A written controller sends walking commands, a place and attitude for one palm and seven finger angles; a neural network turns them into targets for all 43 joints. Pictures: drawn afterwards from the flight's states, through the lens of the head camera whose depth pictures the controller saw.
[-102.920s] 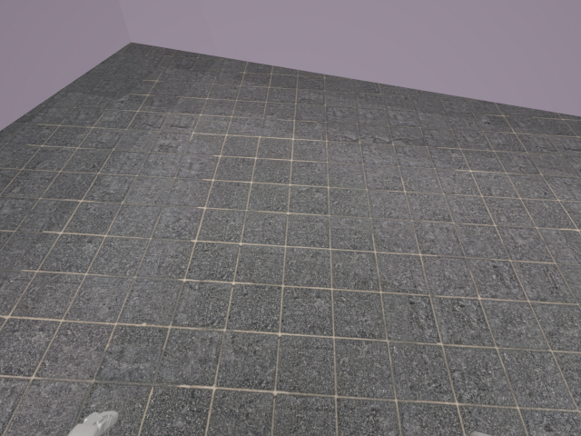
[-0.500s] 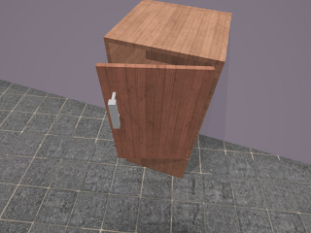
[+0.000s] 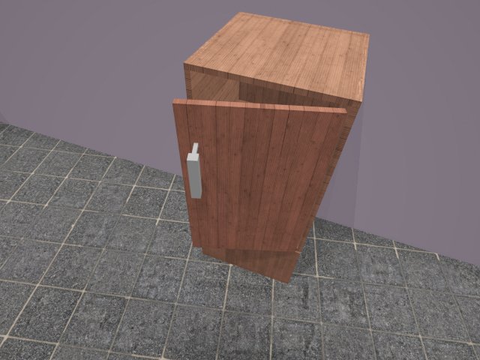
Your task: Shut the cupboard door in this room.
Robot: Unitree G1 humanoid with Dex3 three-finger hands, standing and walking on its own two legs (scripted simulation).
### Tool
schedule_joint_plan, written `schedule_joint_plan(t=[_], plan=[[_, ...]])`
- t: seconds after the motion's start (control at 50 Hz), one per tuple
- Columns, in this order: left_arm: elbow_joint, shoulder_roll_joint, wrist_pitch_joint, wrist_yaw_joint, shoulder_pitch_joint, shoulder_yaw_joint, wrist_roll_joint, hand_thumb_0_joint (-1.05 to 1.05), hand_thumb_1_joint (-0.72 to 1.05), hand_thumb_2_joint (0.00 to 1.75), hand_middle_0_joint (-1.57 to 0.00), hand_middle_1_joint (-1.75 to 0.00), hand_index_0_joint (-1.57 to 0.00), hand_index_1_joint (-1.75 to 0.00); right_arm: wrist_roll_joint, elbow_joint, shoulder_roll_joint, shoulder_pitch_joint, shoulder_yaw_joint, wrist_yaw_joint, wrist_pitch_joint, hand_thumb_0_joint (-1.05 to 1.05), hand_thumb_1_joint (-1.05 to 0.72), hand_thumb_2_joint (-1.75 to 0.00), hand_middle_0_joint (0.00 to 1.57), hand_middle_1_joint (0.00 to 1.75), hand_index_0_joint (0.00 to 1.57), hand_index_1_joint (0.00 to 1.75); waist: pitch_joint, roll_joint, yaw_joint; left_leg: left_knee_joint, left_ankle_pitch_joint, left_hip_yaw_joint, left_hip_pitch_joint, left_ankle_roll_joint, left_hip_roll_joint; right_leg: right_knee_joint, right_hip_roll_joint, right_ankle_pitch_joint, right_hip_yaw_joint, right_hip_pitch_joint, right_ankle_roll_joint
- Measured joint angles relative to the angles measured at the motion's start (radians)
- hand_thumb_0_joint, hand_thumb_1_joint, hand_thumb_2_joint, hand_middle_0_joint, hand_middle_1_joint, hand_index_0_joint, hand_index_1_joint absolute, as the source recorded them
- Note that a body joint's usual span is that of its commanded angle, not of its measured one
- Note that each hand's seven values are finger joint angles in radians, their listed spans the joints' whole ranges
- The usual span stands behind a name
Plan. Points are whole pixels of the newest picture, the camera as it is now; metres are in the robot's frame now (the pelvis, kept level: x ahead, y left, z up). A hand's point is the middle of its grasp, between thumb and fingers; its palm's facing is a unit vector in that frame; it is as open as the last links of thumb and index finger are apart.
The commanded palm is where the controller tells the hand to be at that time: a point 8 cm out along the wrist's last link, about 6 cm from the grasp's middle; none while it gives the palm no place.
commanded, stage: shuffle to correct the standing spot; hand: left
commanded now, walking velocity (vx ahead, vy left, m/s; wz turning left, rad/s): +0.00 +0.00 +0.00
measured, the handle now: (196, 170) +0.54 +0.14 -0.04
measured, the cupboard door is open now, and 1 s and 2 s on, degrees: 18 18 18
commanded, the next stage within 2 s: come to a stop and stand still in 0.42 s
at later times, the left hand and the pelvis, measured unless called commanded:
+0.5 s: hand out of the picture +0.00 +0.13 -0.19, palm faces +0.05 -0.99 -0.11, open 7.3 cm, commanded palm none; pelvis +0.06 -0.03 -0.01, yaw +0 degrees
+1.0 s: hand out of the picture +0.13 +0.15 -0.18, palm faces -0.01 -0.98 -0.20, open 7.3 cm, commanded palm none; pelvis +0.06 -0.03 +0.00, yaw -2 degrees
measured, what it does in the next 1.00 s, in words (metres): shifts its weight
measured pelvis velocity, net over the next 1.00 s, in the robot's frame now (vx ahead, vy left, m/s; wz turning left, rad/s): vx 0.06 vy -0.03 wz -0.04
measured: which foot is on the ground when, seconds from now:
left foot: down 0.00-1.00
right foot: down 0.00-1.00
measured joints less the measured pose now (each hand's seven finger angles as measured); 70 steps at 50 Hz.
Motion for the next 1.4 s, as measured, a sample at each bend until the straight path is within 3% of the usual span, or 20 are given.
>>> schedule_joint_plan(t=[0.36, 0.44, 0.5, 0.54, 0.58, 0.62, 0.64, 0.68, 0.78, 0.86, 1.02, 1.16, 1.24, 1.32, 1.4], plan=[[0.018, -0.025, -0.003, -0.022, 0.075, 0.018, 0.006, 0.00, 0.91, 0.90, -0.19, -0.30, -0.20, -0.30, -0.006, 0.030, 0.014, 0.037, -0.018, -0.003, 0.008, 0.00, -0.91, -0.90, 0.20, 0.30, 0.20, 0.30, -0.024, 0.001, 0.005, 0.087, -0.093, -0.011, -0.015, -0.023, 0.039, 0.055, 0.037, -0.074, -0.013, -0.002, -0.036], [0.021, -0.033, -0.013, -0.018, 0.089, 0.024, 0.003, 0.00, 0.91, 0.90, -0.19, -0.30, -0.20, -0.30, -0.006, 0.032, 0.018, 0.036, -0.017, -0.006, -0.002, 0.00, -0.91, -0.90, 0.20, 0.30, 0.20, 0.30, -0.023, -0.001, 0.005, 0.142, -0.141, -0.019, -0.027, -0.009, 0.059, 0.058, 0.056, -0.099, -0.024, 0.012, -0.047], [0.032, -0.033, -0.012, -0.017, 0.094, 0.029, 0.003, 0.00, 0.91, 0.90, -0.20, -0.30, -0.20, -0.30, -0.005, 0.040, 0.031, 0.028, -0.014, -0.008, -0.016, 0.00, -0.91, -0.90, 0.20, 0.30, 0.20, 0.30, -0.023, -0.032, 0.007, 0.131, -0.158, -0.008, 0.002, -0.042, 0.056, 0.071, 0.050, -0.126, -0.016, 0.027, -0.047], [0.039, -0.035, -0.007, -0.020, 0.091, 0.029, 0.004, 0.00, 0.91, 0.90, -0.20, -0.30, -0.20, -0.30, -0.007, 0.040, 0.037, 0.020, -0.014, -0.014, -0.032, 0.00, -0.91, -0.90, 0.20, 0.30, 0.20, 0.30, -0.024, -0.046, 0.007, 0.123, -0.168, 0.009, 0.021, -0.044, 0.055, 0.139, 0.042, -0.130, -0.021, 0.002, -0.051], [0.042, -0.038, 0.004, -0.021, 0.075, 0.030, 0.006, 0.00, 0.91, 0.90, -0.20, -0.30, -0.20, -0.30, -0.013, 0.033, 0.038, 0.015, -0.015, -0.024, -0.042, 0.00, -0.92, -0.90, 0.20, 0.30, 0.20, 0.30, -0.015, -0.041, 0.001, 0.110, -0.177, 0.024, 0.046, -0.037, 0.066, 0.273, 0.040, -0.213, -0.048, -0.056, -0.054], [0.033, -0.037, 0.011, -0.021, 0.041, 0.034, 0.004, 0.00, 0.91, 0.90, -0.20, -0.30, -0.20, -0.30, -0.015, 0.027, 0.039, 0.016, -0.012, -0.032, -0.042, 0.00, -0.92, -0.90, 0.20, 0.30, 0.20, 0.30, 0.003, -0.027, -0.010, 0.086, -0.171, 0.025, 0.074, -0.041, 0.077, 0.299, 0.033, -0.253, -0.074, -0.092, -0.054], [0.023, -0.036, 0.008, -0.021, 0.021, 0.037, 0.003, 0.00, 0.91, 0.90, -0.20, -0.30, -0.20, -0.30, -0.015, 0.027, 0.038, 0.017, -0.010, -0.035, -0.039, 0.00, -0.92, -0.90, 0.20, 0.30, 0.20, 0.30, 0.016, -0.018, -0.014, 0.079, -0.168, 0.021, 0.084, -0.046, 0.081, 0.251, 0.027, -0.212, -0.087, -0.092, -0.050], [-0.007, -0.027, -0.012, -0.019, -0.008, 0.040, 0.002, 0.00, 0.91, 0.90, -0.20, -0.30, -0.20, -0.30, -0.006, 0.031, 0.041, 0.023, -0.005, -0.036, -0.029, 0.00, -0.92, -0.90, 0.20, 0.30, 0.20, 0.30, 0.035, -0.021, -0.011, 0.100, -0.181, 0.020, 0.086, -0.059, 0.075, 0.104, 0.004, 0.035, -0.088, -0.074, -0.033], [-0.008, -0.003, -0.017, -0.002, -0.066, 0.040, -0.004, 0.01, 0.93, 0.90, -0.20, -0.30, -0.20, -0.30, 0.013, 0.061, 0.043, 0.023, -0.018, -0.032, 0.008, 0.00, -0.92, -0.90, 0.20, 0.30, 0.20, 0.30, 0.030, 0.011, -0.022, 0.126, -0.206, -0.014, 0.082, -0.060, 0.083, 0.106, 0.009, -0.058, -0.120, -0.051, -0.056], [-0.024, 0.005, -0.011, 0.008, -0.108, 0.043, -0.008, 0.01, 0.93, 0.90, -0.20, -0.30, -0.20, -0.30, 0.014, 0.059, 0.052, -0.002, -0.022, -0.030, 0.015, 0.00, -0.92, -0.90, 0.20, 0.30, 0.20, 0.30, 0.040, -0.003, -0.015, 0.074, -0.172, 0.000, 0.099, -0.076, 0.070, 0.087, -0.002, -0.037, -0.109, -0.053, -0.051], [-0.076, 0.011, 0.019, 0.004, -0.141, 0.031, -0.003, 0.00, 0.92, 0.90, -0.20, -0.30, -0.20, -0.30, 0.000, 0.007, 0.026, -0.034, -0.029, -0.019, 0.025, 0.01, -0.93, -0.90, 0.20, 0.30, 0.20, 0.30, 0.064, -0.011, -0.009, 0.062, -0.130, 0.033, 0.089, -0.050, 0.050, 0.074, -0.018, 0.017, -0.075, -0.073, -0.032], [-0.128, 0.019, 0.042, -0.001, -0.090, 0.023, 0.006, 0.00, 0.91, 0.90, -0.20, -0.30, -0.20, -0.30, -0.013, -0.089, -0.025, -0.025, -0.043, -0.006, 0.041, 0.01, -0.92, -0.90, 0.20, 0.30, 0.20, 0.30, 0.007, 0.034, -0.021, 0.172, -0.160, 0.026, 0.001, -0.028, 0.048, 0.120, -0.022, 0.024, -0.074, -0.132, -0.022], [-0.139, 0.033, 0.054, 0.004, -0.083, 0.034, 0.007, 0.00, 0.91, 0.90, -0.20, -0.30, -0.20, -0.30, -0.013, -0.112, -0.029, -0.008, -0.046, 0.001, 0.037, 0.00, -0.92, -0.90, 0.20, 0.30, 0.20, 0.30, -0.006, 0.023, -0.026, 0.212, -0.154, 0.012, -0.036, -0.015, 0.035, 0.135, -0.029, 0.033, -0.076, -0.153, -0.013], [-0.136, 0.036, 0.066, 0.000, -0.079, 0.038, 0.005, 0.00, 0.91, 0.90, -0.20, -0.30, -0.20, -0.30, -0.018, -0.112, -0.022, 0.031, -0.038, 0.003, 0.031, 0.00, -0.91, -0.90, 0.20, 0.30, 0.20, 0.30, -0.021, 0.014, -0.029, 0.181, -0.137, 0.020, -0.038, 0.004, 0.030, 0.169, -0.022, -0.072, -0.059, -0.173, -0.014], [-0.133, 0.024, 0.047, -0.014, -0.057, 0.036, 0.003, 0.00, 0.91, 0.90, -0.20, -0.30, -0.20, -0.30, -0.016, -0.083, -0.020, 0.045, -0.026, -0.002, 0.040, 0.00, -0.91, -0.90, 0.20, 0.30, 0.20, 0.30, -0.027, 0.020, -0.015, 0.126, -0.098, 0.032, -0.033, 0.014, 0.018, 0.151, -0.016, -0.040, -0.057, -0.119, -0.015]])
